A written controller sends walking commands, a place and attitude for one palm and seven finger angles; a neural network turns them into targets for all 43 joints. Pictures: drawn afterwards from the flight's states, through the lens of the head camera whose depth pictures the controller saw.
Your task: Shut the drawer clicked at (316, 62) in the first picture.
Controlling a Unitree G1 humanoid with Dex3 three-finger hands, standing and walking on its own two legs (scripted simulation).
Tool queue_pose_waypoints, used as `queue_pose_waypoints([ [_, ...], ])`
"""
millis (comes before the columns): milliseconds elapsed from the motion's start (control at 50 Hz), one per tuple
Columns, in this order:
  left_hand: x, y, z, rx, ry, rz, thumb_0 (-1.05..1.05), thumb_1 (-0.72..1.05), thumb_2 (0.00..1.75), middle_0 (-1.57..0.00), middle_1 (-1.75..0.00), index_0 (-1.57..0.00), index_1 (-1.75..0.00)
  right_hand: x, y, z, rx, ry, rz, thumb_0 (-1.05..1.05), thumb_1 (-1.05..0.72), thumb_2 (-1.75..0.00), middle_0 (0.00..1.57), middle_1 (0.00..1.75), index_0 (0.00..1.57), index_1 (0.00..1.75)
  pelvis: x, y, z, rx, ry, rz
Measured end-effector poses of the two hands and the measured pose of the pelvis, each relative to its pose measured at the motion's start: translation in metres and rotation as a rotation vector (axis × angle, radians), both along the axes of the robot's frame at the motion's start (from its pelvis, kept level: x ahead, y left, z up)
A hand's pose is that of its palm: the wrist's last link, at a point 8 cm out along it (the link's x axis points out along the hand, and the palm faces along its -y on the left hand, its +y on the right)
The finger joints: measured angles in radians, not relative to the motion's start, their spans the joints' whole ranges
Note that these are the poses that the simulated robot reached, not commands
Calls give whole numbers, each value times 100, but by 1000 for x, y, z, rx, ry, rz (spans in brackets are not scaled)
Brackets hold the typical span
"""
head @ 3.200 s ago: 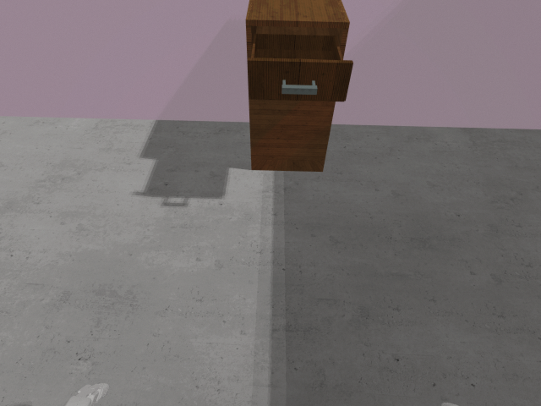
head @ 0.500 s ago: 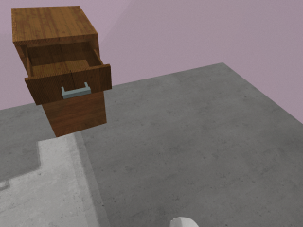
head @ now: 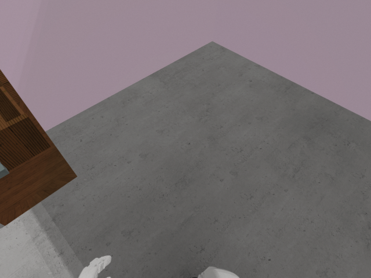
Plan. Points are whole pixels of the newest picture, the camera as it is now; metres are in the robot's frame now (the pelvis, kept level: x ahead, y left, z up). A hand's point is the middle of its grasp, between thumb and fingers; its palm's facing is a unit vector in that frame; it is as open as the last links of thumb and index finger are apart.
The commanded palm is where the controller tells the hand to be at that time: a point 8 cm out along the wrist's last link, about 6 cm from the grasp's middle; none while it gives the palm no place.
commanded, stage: turn to face it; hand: left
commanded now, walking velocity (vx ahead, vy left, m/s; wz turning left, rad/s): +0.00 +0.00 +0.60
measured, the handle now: out of the picture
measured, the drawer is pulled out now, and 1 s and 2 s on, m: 0.29 0.29 0.29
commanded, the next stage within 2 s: take the last steps up to it in 1.48 s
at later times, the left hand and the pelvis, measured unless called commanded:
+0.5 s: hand out of the picture +0.09 +0.24 -0.16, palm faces +0.21 -0.96 -0.18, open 7.4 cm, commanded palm none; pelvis +0.08 +0.05 +0.02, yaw +8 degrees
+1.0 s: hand out of the picture +0.11 +0.21 -0.11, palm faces +0.42 -0.86 -0.30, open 7.4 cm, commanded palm none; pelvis +0.08 -0.02 +0.03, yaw +25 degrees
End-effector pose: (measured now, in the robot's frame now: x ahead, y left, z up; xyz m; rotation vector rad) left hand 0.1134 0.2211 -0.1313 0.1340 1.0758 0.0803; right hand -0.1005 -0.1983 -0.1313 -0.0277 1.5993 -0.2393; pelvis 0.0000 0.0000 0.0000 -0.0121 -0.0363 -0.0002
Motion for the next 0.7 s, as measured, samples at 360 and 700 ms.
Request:
queue_pose_waypoints([
  [360,-13,40,5,9,124,176,1,91,90,-20,-30,-20,-30,254,7,24,-63,-381,256,0,-93,-90,20,30,20,30,75,31,19,-28,12,88],
  [700,-35,87,22,69,205,331,1,91,90,-20,-30,-19,-30,273,13,36,-76,-296,379,1,-92,-90,20,30,20,30,83,43,32,-31,48,234],
])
